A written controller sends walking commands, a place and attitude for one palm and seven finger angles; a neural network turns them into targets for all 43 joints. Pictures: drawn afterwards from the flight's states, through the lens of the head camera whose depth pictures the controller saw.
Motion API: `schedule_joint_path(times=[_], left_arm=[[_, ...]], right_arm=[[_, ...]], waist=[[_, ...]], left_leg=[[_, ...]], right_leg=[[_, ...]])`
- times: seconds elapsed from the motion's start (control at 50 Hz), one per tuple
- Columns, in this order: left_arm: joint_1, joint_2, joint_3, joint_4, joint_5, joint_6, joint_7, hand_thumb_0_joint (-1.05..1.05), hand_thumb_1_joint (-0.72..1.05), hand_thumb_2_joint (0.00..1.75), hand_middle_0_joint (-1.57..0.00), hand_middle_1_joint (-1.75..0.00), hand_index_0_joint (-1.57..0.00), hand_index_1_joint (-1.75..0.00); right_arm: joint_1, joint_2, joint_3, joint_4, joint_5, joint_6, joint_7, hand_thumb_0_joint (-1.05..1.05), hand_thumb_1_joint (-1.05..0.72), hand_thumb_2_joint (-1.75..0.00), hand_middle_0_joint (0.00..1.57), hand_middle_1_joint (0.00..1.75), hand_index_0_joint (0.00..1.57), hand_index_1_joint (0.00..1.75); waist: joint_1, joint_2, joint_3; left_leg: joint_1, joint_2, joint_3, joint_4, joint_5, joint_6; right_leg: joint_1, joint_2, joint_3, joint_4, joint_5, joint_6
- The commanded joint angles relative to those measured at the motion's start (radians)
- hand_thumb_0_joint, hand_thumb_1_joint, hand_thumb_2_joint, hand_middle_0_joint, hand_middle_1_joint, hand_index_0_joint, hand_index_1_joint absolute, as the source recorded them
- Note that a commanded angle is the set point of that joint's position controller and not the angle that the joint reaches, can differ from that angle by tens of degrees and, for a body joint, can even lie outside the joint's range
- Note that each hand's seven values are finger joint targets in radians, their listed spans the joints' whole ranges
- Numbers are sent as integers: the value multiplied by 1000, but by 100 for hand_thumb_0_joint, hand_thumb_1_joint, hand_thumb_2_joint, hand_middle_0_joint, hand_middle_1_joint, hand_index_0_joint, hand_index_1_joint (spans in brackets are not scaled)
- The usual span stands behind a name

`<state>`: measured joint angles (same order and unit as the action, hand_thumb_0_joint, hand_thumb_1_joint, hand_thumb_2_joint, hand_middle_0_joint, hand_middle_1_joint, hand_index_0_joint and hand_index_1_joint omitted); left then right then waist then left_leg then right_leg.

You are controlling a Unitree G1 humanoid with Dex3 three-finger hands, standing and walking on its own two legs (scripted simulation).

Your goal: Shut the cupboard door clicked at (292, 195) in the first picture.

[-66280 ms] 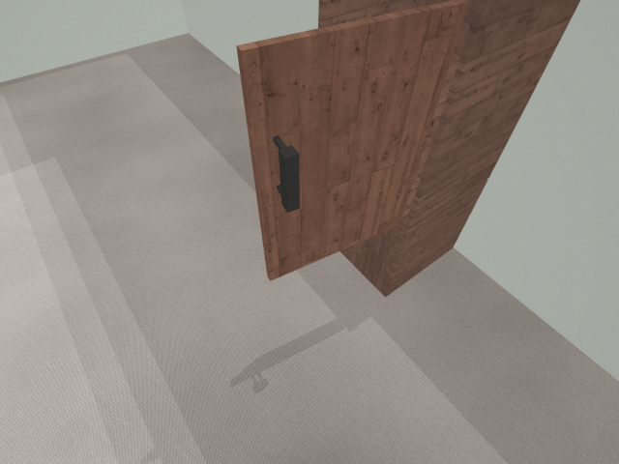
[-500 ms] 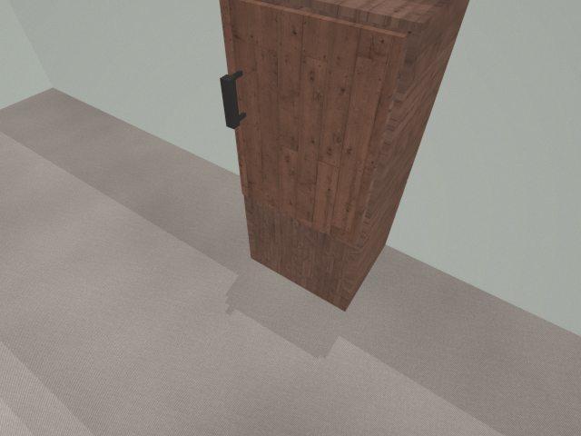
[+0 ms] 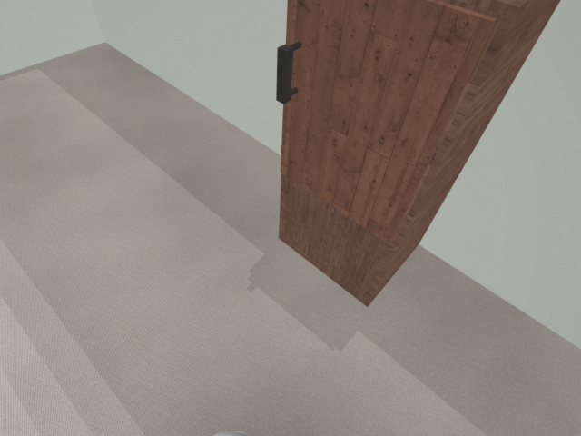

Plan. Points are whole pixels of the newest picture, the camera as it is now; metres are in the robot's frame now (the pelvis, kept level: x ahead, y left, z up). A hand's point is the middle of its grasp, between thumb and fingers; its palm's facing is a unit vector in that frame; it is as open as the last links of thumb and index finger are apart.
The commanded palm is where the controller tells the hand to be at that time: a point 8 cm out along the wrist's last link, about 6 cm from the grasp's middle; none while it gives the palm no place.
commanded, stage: walk to a spot facing it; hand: left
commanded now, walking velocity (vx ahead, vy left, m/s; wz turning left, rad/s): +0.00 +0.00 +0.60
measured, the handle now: (290, 72) +0.87 +0.03 +0.04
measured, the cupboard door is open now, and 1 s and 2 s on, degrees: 2 2 2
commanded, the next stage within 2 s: none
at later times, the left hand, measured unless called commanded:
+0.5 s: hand out of the picture +0.00 +0.17 -0.14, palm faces +0.27 -0.91 -0.31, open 7.4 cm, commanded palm none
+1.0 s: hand out of the picture -0.06 +0.15 -0.14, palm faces +0.59 -0.75 -0.31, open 7.4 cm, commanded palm none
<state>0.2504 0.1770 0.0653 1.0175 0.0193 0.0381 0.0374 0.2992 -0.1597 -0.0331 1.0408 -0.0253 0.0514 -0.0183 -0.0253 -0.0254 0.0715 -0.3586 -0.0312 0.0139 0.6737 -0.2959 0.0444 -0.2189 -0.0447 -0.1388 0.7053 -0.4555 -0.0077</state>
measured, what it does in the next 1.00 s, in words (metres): steps on the spot, turning left: right foot, then left foot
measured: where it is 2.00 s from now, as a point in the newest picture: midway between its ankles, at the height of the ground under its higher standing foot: outside the picture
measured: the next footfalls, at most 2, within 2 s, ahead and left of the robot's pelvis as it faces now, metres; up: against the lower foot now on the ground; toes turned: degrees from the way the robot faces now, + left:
right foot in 0.32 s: +0.03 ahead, -0.17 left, +0.00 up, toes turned +12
left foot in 0.64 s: -0.03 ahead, +0.10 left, +0.00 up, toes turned +28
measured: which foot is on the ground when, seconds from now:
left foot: down 0.00-0.32, up 0.34-0.62, down 0.64-0.90, up 0.92-1.00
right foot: up 0.00-0.30, down 0.32-0.64, up 0.66-0.88, down 0.90-1.00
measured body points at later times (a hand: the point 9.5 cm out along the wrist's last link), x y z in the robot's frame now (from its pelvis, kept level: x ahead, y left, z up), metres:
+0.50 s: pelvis -0.02 -0.05 +0.02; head +0.03 -0.05 +0.46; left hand -0.01 +0.22 -0.12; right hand +0.13 -0.30 -0.13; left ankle -0.04 +0.07 -0.65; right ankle -0.01 -0.18 -0.72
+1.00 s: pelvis +0.00 -0.06 +0.01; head +0.05 -0.05 +0.45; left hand -0.09 +0.19 -0.12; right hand +0.22 -0.21 -0.15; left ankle -0.09 +0.04 -0.66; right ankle +0.07 -0.15 -0.72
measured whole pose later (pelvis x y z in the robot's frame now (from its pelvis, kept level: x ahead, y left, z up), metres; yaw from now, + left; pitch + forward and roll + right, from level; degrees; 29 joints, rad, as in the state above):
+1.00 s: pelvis +0.00 -0.06 +0.01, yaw +37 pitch +0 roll +1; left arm 0.22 0.20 0.05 0.84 0.03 0.02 0.03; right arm 0.15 -0.24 -0.08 0.90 -0.02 0.09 0.01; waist -0.01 0.04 0.10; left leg -0.50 -0.05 -0.07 1.10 -0.47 -0.03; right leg -0.32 -0.07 -0.10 0.64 -0.33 -0.01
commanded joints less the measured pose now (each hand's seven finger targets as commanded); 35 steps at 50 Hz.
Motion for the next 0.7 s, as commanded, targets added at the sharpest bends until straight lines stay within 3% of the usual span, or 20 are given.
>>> schedule_joint_path(times=[0.0,0.04,0.06,0.18,0.22,0.26,0.28,0.3,0.32,0.34,0.36,0.4,0.44,0.52,0.56,0.58,0.6,0.62,0.64,0.68], left_arm=[[-34,119,29,-124,6,-5,3,0,90,90,-20,-30,-20,-30],[-44,118,30,-135,6,-15,-8,0,90,90,-20,-30,-20,-30],[-44,118,28,-140,5,-15,-12,0,90,90,-20,-30,-20,-30],[-49,121,24,-185,4,-8,-16,0,90,90,-20,-30,-20,-30],[-6,131,25,-183,3,-6,-14,0,90,90,-20,-30,-20,-30],[91,163,36,-168,1,-9,-12,0,90,90,-20,-30,-20,-30],[110,228,50,-175,14,-17,-6,0,90,90,-20,-30,-20,-30],[65,330,64,-205,27,-22,2,0,90,90,-20,-30,-20,-30],[-71,311,48,-241,13,-12,5,0,90,90,-20,-30,-20,-30],[-108,259,44,-250,13,-26,6,0,90,90,-20,-30,-20,-30],[-129,224,33,-249,12,-33,3,0,90,90,-20,-30,-20,-30],[-122,204,29,-240,16,-42,3,0,90,90,-20,-30,-20,-30],[-32,229,37,-218,15,-44,3,0,90,90,-20,-30,-20,-30],[54,270,55,-190,17,-35,0,0,90,90,-20,-30,-20,-30],[47,265,58,-191,11,-31,-4,0,90,90,-20,-30,-20,-30],[46,251,54,-194,3,-27,-7,0,90,90,-20,-30,-20,-30],[62,203,45,-213,-3,-22,-13,0,90,90,-20,-30,-20,-30],[18,140,19,-259,-2,-20,-14,0,90,90,-20,-30,-20,-30],[-62,155,20,-281,5,-10,-10,0,90,90,-20,-30,-20,-30],[-97,153,29,-261,2,-9,-12,0,90,90,-20,-30,-20,-30]], right_arm=[[106,-221,-44,-62,-14,-26,-18,0,-90,-90,20,30,20,30],[34,-217,-44,-95,-14,-31,-19,0,-90,-90,20,30,20,30],[7,-222,-44,-104,-13,-32,-18,0,-90,-90,20,30,20,30],[-32,-261,-69,-142,-15,-16,-6,0,-90,-90,20,30,20,30],[-61,-266,-78,-164,-15,-8,-2,0,-90,-90,20,30,20,30],[-114,-250,-82,-195,-7,1,4,0,-90,-90,20,30,20,30],[-105,-198,-81,-207,2,9,11,0,-90,-90,20,30,20,30],[-81,-146,-78,-225,5,5,16,0,-90,-90,20,30,20,30],[-76,-182,-86,-225,-11,4,22,0,-90,-90,20,30,20,30],[-69,-166,-85,-221,-7,9,26,0,-90,-90,20,30,20,30],[-74,-165,-81,-217,-6,7,34,0,-90,-90,20,30,20,30],[-79,-156,-73,-224,4,4,42,0,-90,-90,20,30,20,30],[-131,-139,-59,-235,7,1,44,0,-90,-90,20,30,20,30],[-177,-121,-44,-249,13,-5,46,0,-90,-90,20,30,20,30],[-123,-143,-46,-234,11,-12,42,0,-90,-90,20,30,20,30],[-66,-175,-53,-217,7,-18,42,0,-90,-90,20,30,20,30],[-31,-269,-75,-213,-1,-24,39,0,-90,-90,20,30,20,30],[32,-344,-94,-200,-2,-23,28,0,-90,-90,20,30,20,30],[74,-339,-93,-177,-6,-23,15,0,-90,-90,20,30,20,30],[-16,-285,-78,-189,-9,-27,-1,0,-90,-90,20,30,20,30]], waist=[[-19,179,-64],[0,108,-74],[7,128,-75],[0,188,-123],[17,208,-123],[67,173,-121],[73,-2,-106],[70,-247,-84],[12,-128,-37],[-11,-119,-35],[-21,-164,4],[-29,-180,-12],[18,-154,-51],[58,-188,-68],[28,-174,-101],[-4,-103,-139],[-18,156,-186],[-56,345,-190],[-86,223,-185],[-51,263,-129]], left_leg=[[151,349,-572,-404,272,155],[118,286,-476,-401,148,142],[117,262,-447,-400,142,133],[118,204,-445,-389,85,115],[56,169,-439,-379,61,91],[-102,97,-391,-332,-50,32],[-242,-8,-292,-147,-173,-37],[-325,-120,-100,223,-216,-106],[-270,-41,-118,447,-240,-83],[-264,-5,-116,540,-190,-76],[-273,23,-94,573,-148,-81],[-247,44,-48,506,-130,-98],[-199,41,7,339,-154,-103],[-100,24,77,95,-154,-85],[36,17,84,-82,-30,-71],[184,32,51,-204,127,-56],[345,232,-208,-239,423,23],[379,430,-432,-274,743,170],[333,430,-435,-280,603,203],[234,327,-351,-279,488,152]], right_leg=[[-294,-5,169,420,-95,10],[-296,-14,181,413,13,29],[-294,-12,176,378,31,37],[-197,40,142,133,5,51],[-93,70,124,-1,27,47],[119,68,109,-234,132,36],[205,-90,277,-411,8,-21],[122,-395,617,-567,-141,-143],[-56,-435,535,-529,-45,-168],[-82,-364,476,-478,30,-163],[-82,-310,371,-436,168,-148],[-11,-274,221,-346,494,-136],[99,-272,162,-275,715,-125],[162,-289,124,-201,825,-102],[119,-278,77,-121,773,-57],[33,-256,37,-9,692,-14],[-173,-151,-30,174,348,55],[-339,-65,11,340,-231,84],[-361,-68,102,426,-200,67],[-377,-73,143,454,-70,69]])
